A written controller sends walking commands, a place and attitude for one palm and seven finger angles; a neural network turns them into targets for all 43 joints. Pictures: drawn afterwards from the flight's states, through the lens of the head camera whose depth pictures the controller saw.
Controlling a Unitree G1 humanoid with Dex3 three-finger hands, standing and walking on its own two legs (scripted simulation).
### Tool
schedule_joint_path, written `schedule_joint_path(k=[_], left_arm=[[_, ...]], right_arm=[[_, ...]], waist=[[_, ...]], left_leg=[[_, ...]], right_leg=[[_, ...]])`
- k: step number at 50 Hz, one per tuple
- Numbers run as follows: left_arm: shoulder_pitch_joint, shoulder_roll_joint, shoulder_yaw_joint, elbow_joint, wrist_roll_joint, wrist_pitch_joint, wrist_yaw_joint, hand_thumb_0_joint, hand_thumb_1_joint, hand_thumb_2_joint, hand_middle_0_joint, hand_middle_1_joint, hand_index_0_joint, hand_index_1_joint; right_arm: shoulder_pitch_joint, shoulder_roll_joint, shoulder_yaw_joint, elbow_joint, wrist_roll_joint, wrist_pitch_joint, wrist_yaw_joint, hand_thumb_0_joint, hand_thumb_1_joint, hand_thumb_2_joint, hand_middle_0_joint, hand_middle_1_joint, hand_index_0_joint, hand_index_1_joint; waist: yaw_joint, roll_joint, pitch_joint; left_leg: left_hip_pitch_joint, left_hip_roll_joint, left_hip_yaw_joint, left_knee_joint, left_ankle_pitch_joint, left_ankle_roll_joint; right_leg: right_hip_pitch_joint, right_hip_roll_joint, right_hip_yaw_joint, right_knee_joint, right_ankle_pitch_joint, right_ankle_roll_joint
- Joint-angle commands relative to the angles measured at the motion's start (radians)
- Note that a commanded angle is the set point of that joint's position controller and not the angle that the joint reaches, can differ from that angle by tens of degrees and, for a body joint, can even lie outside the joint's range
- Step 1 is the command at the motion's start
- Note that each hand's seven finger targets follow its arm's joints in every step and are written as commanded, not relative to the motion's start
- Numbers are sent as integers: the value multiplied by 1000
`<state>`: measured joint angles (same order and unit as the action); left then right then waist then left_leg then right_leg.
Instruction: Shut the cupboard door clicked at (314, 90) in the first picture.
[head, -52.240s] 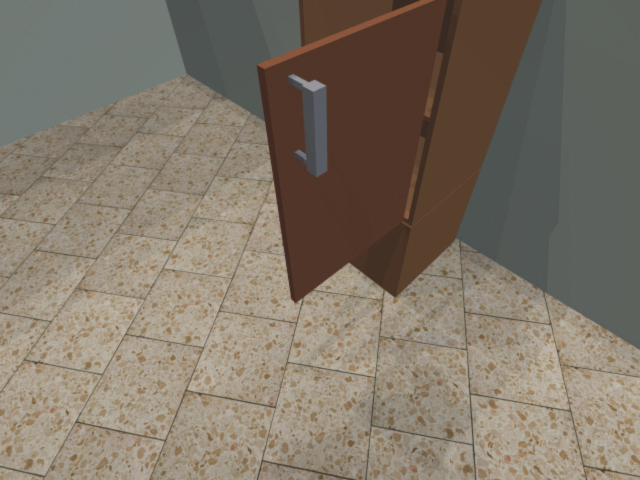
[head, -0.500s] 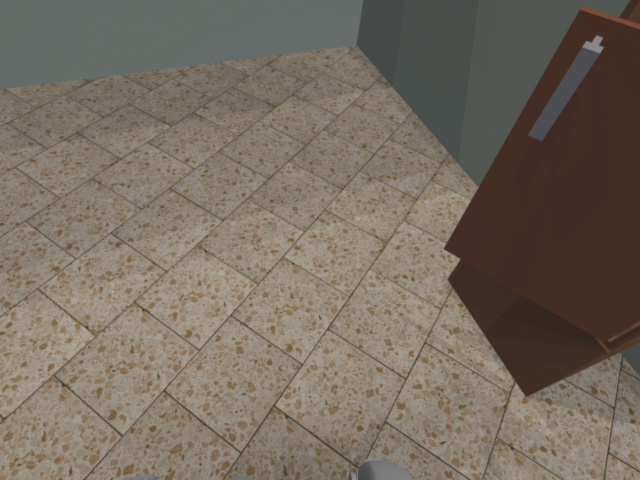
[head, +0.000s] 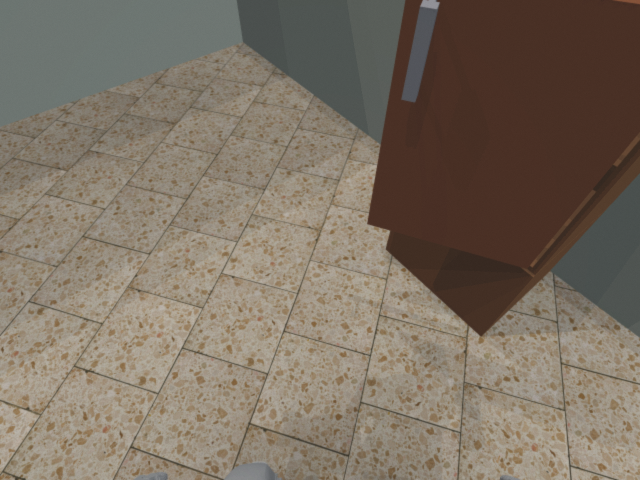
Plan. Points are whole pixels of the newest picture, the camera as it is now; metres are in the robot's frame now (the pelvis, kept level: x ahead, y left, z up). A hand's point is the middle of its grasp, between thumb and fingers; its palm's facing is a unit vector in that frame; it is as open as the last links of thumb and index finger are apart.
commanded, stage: turn to face it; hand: left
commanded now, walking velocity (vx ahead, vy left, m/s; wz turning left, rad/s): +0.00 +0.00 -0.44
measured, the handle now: (421, 49) +0.71 -0.12 +0.16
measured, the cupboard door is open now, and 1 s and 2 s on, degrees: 32 32 32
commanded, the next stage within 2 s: take the last steps up to it in 0.36 s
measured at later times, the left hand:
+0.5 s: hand out of the picture +0.13 +0.17 -0.15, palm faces -0.21 -0.94 -0.26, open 7.3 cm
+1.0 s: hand (282, 401) +0.25 +0.08 -0.16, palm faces -0.37 -0.91 -0.19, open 7.4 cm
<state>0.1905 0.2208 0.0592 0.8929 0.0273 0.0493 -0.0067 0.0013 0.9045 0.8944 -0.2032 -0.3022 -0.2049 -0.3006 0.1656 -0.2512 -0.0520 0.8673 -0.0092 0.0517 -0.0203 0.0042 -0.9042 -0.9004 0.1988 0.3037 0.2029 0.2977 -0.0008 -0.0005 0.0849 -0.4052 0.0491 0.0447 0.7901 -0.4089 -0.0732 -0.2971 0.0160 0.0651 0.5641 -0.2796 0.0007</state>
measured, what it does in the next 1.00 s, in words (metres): walks ahead, turning right: left foot, then right foot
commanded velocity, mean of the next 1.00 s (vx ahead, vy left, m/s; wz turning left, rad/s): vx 0.16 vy -0.06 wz -0.21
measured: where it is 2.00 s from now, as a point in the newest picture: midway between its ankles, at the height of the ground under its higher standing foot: outside the picture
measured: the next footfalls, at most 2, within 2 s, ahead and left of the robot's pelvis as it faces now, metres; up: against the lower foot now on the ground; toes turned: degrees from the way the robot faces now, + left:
left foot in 0.04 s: +0.07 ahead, +0.13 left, +0.00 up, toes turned +2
right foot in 0.36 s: +0.00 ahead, -0.13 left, +0.00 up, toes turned -13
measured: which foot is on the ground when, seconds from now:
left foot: up 0.00-0.02, down 0.04-0.36, up 0.38-0.62, down 0.64-1.00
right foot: down 0.00-0.06, up 0.08-0.34, down 0.36-0.64, up 0.66-1.00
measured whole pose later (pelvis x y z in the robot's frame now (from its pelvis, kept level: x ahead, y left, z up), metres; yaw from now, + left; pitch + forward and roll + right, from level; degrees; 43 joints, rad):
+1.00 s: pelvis +0.09 -0.07 +0.00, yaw -19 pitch +1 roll +0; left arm 0.15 0.22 0.07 0.98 0.03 0.01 -0.05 0.00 0.91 0.90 -0.20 -0.30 -0.20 -0.30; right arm 0.44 -0.18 -0.04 1.07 -0.04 -0.01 -0.02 0.00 -0.90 -0.90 0.20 0.30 0.21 0.30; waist -0.07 0.01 0.05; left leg -0.09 0.16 0.16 0.46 -0.37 -0.08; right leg -0.38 -0.05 -0.08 0.58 -0.24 0.00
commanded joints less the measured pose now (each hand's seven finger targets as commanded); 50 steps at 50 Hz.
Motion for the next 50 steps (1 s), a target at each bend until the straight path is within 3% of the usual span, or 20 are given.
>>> schedule_joint_path(k=[1,2,3,4,8,13,15,16,18,20,24,29,30,32,33,36,39,48,49,50], left_arm=[[-61,172,52,-88,-13,-7,8,0,900,900,-200,-300,-200,-300],[-23,111,41,-103,-20,-3,-1,0,900,900,-200,-300,-200,-300],[-48,111,31,-120,-15,-12,-5,0,900,900,-200,-300,-200,-300],[-52,128,40,-106,-2,-3,-6,0,900,900,-200,-300,-200,-300],[-41,96,40,-73,-5,5,-28,0,900,900,-200,-300,-200,-300],[-56,62,20,-70,-9,-4,-22,0,900,900,-200,-300,-200,-300],[18,68,24,-45,-11,-11,-18,0,900,900,-200,-300,-200,-300],[57,104,30,-31,-7,-18,-12,0,900,900,-200,-300,-200,-300],[102,245,52,-9,2,-35,7,0,900,900,-200,-300,-200,-300],[58,213,50,-4,2,-36,23,0,900,900,-200,-300,-200,-300],[-20,156,35,-18,1,-38,29,0,900,900,-200,-300,-200,-300],[-26,158,41,10,-3,-35,7,0,900,900,-200,-300,-200,-300],[-46,132,36,5,-8,-32,2,0,900,900,-200,-300,-200,-300],[-49,38,17,-49,-13,-31,-13,0,900,900,-200,-300,-200,-300],[-116,86,23,-71,4,-34,-24,0,900,900,-200,-300,-200,-300],[-68,71,35,-17,10,-38,-44,0,900,900,-200,-300,-200,-300],[-63,37,26,0,2,-32,-51,0,900,900,-200,-300,-200,-300],[-8,43,22,47,0,-57,-46,0,900,900,-200,-300,-200,-300],[92,77,30,87,2,-68,-40,0,900,900,-200,-300,-200,-300],[231,161,49,131,5,-85,-26,0,900,900,-200,-300,-200,-300]], right_arm=[[127,-108,-20,-37,-3,-46,-12,0,-900,-900,200,300,200,300],[142,-200,-37,-37,-17,-54,-15,0,-900,-900,200,300,200,300],[172,-235,-39,-50,-20,-51,-18,0,-900,-900,200,300,200,300],[139,-211,-31,-44,-27,-56,-21,0,-900,-900,200,300,200,300],[39,-148,-14,-58,-29,-54,-27,0,-900,-900,200,300,200,300],[110,-163,-29,-2,-25,-42,-18,0,-900,-900,200,300,200,300],[82,-167,-33,4,-18,-38,-14,0,-900,-900,200,300,200,300],[82,-153,-35,4,-10,-36,-9,0,-900,-900,200,300,200,300],[27,-49,-14,-47,-4,-29,2,0,-900,-900,200,300,200,300],[8,-56,-15,-23,-4,-13,-9,0,-900,-900,200,300,200,300],[83,-38,-7,29,-5,-22,-1,0,-900,-900,200,300,200,300],[155,-27,-3,52,-18,-47,3,0,-900,-900,200,300,200,300],[228,-49,-5,75,-21,-59,0,0,-900,-900,200,300,200,300],[371,-218,-38,96,-45,-71,-19,0,-900,-900,200,300,200,300],[366,-232,-40,95,-38,-78,-22,0,-900,-900,200,300,200,300],[233,-130,-10,70,-34,-97,-23,0,-900,-900,200,300,200,300],[246,-110,-9,92,-31,-107,-24,0,-900,-900,200,300,200,300],[243,-120,-32,147,-28,-82,-4,0,-900,-900,200,300,200,300],[239,-104,-27,149,-21,-83,2,0,-900,-900,200,300,200,300],[231,-48,-15,134,-6,-89,11,0,-900,-900,200,300,200,300]], waist=[[-49,-62,-142],[-45,200,-162],[-60,277,-148],[-48,276,-127],[0,182,-85],[-32,210,-114],[9,181,-142],[21,117,-148],[54,-225,-104],[33,-248,-91],[-15,-167,-125],[-44,-150,-63],[-83,-76,-56],[-127,332,-33],[-125,207,-9],[-44,132,15],[-36,134,-1],[-4,134,-45],[41,48,-91],[101,-130,-172]], left_leg=[[273,42,-67,-384,171,40],[363,257,-290,-462,221,122],[296,401,-419,-511,321,221],[234,401,-393,-530,314,240],[221,266,-125,-454,468,210],[238,273,-71,-384,533,207],[205,245,-31,-313,472,164],[146,209,3,-238,383,117],[-143,12,89,86,-190,23],[-190,23,-37,265,-157,29],[-93,24,-7,181,-42,14],[184,-10,68,-209,74,30],[322,7,34,-330,84,39],[393,419,-558,-641,-326,199],[330,470,-616,-672,-343,252],[244,339,-316,-641,-51,192],[266,290,-134,-617,141,189],[201,235,16,-434,186,146],[142,176,74,-295,242,114],[-66,94,157,-42,158,76]], right_leg=[[-96,-115,199,-42,193,-70],[-229,21,71,137,-63,-12],[-233,35,-33,353,-308,15],[-235,4,0,505,-312,22],[-205,-35,-66,488,-213,40],[-36,-8,-134,168,-169,21],[91,4,-150,-44,21,10],[185,-32,-97,-164,116,-5],[250,-386,301,-272,385,-177],[195,-342,294,-254,377,-234],[192,-251,105,-195,458,-190],[-23,-188,135,-229,-156,-155],[-147,-141,104,-155,-260,-121],[-411,45,-96,343,-335,-24],[-431,-31,-15,476,-274,-36],[-387,-80,-16,591,-74,-9],[-329,-85,-53,468,-15,9],[66,-18,-193,-57,65,-5],[230,-17,-175,-123,85,-26],[476,-206,58,-194,-20,-103]])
